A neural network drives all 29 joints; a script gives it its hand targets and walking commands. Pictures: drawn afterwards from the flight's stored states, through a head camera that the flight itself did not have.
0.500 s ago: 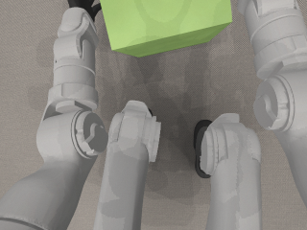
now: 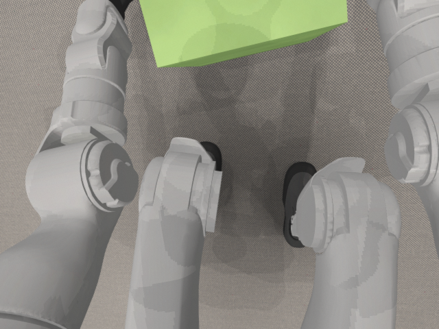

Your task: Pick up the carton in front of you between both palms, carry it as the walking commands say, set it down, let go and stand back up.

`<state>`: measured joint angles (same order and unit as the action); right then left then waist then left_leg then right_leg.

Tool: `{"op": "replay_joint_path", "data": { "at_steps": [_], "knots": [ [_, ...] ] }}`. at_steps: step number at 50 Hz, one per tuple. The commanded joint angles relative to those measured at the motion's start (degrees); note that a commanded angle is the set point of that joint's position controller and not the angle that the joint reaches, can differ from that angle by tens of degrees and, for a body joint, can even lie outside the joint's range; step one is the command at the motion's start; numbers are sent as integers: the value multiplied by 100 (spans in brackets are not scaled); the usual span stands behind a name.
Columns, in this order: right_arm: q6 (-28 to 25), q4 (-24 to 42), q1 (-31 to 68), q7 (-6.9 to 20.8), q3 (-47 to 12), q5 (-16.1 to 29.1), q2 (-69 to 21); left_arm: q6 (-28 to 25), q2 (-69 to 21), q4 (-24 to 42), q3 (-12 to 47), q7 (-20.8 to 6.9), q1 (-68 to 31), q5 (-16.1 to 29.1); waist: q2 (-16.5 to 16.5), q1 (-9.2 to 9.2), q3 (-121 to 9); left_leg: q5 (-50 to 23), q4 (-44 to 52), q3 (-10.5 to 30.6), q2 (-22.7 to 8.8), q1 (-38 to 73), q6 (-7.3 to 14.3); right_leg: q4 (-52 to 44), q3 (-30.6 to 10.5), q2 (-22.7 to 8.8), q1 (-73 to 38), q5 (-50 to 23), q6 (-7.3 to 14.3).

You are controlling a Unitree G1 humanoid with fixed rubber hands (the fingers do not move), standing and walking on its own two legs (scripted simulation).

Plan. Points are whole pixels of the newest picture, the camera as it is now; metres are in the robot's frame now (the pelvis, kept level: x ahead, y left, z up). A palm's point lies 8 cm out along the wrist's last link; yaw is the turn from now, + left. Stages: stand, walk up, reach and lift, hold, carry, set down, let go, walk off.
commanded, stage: set down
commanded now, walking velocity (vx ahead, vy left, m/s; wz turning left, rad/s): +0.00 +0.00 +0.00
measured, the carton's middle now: out of the picture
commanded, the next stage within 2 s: let go in 1.22 s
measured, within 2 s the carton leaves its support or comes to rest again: neither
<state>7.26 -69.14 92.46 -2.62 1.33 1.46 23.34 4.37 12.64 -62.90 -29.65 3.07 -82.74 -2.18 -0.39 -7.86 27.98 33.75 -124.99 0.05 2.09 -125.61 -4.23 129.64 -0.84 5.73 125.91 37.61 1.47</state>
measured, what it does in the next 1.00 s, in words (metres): rises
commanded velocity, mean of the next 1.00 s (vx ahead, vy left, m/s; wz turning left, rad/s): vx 0.00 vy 0.00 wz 0.00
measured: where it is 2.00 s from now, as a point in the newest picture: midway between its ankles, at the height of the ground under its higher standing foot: (250, 207)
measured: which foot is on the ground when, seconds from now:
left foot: down 0.00-1.00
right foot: down 0.00-1.00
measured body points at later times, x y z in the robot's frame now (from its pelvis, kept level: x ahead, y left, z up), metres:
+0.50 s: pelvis -0.01 +0.01 +0.05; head +0.34 +0.03 +0.32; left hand +0.52 +0.26 -0.07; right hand +0.62 -0.11 -0.07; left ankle +0.12 +0.13 -0.34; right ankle +0.09 -0.10 -0.34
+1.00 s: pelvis +0.01 +0.01 +0.17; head +0.35 +0.01 +0.48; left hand +0.52 +0.27 +0.07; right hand +0.62 -0.12 +0.07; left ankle +0.12 +0.13 -0.34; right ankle +0.09 -0.10 -0.34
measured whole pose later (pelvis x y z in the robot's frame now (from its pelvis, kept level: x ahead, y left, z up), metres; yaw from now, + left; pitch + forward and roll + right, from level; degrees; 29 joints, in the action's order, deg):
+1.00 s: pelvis +0.01 +0.01 +0.17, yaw +1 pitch +48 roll +2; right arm 15.8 -57.8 80.9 0.7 6.8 0.6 24.6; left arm 14.3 11.4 -42.3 -21.5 6.4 -66.5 5.8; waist 2.2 -8.5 -0.5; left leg 23.9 -87.0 0.2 1.9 -111.0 -1.1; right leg 90.8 -1.8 3.5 109.8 28.9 0.7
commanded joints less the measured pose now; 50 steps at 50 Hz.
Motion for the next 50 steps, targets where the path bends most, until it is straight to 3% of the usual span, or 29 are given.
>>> {"op": "replay_joint_path", "data": {
  "at_steps": [1,4,8,12,16,22,28,35,40,50],
  "knots": [
    [-241,743,2012,-112,-487,617,679,-332,1058,406,473,192,-1138,638,1002,-527,-6558,-2830,483,-381,-95,2391,162,-1050,-428,-303,-3066,-2810,-279],
    [-275,847,2148,-83,-855,1068,708,-356,1120,428,986,202,-1295,1121,1007,-530,-7064,-3158,451,-294,-145,2839,209,-961,-363,-357,-3004,-2742,-246],
    [-186,881,2131,-52,-947,1272,943,-261,1333,637,1231,326,-1315,1438,993,-600,-7769,-3223,583,-265,-153,3445,228,-950,-230,-375,-3178,-2443,-190],
    [-25,998,2135,-50,-822,1153,1151,-79,1408,1128,1270,517,-1206,1508,1030,-642,-8549,-3070,844,-310,-87,4057,243,-1090,-20,-301,-3490,-2083,-162],
    [213,1250,2046,-96,-536,998,1263,236,1219,1767,1406,677,-1160,1559,839,-446,-9124,-2819,1210,-355,42,4649,241,-1471,151,-213,-3514,-1729,-72],
    [357,635,1540,41,99,500,1138,506,671,1630,1312,686,-850,1206,512,-221,-7893,-2170,1826,-329,102,4109,142,-2163,153,-201,-2529,-1084,19],
    [305,578,1318,181,347,212,1032,523,537,1780,1012,612,-576,870,594,-282,-8028,-2345,2351,-377,126,4047,99,-2729,140,-154,-2734,-1355,-7],
    [479,1269,1316,219,288,184,914,657,708,2296,849,555,-287,841,1037,-435,-9086,-2785,2995,-506,180,4199,135,-3340,129,-67,-4077,-2034,-103],
    [675,1736,1117,216,313,144,835,814,779,2606,862,479,24,916,1238,-424,-9603,-3051,3500,-577,210,4366,139,-3816,106,-32,-4966,-2525,-159],
    [736,1760,515,376,715,-171,682,880,558,2722,730,285,502,723,1044,-315,-9227,-3276,4582,-530,202,4958,88,-4941,48,-27,-5399,-2835,-171]
  ]
}}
